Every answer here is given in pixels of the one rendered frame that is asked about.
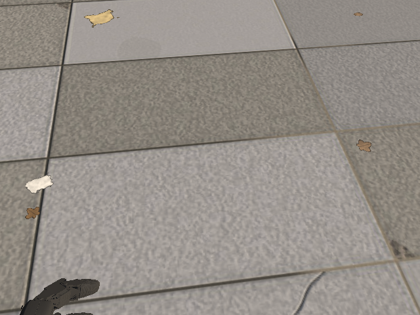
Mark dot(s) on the robot left hand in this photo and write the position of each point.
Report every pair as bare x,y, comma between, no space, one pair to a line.
58,294

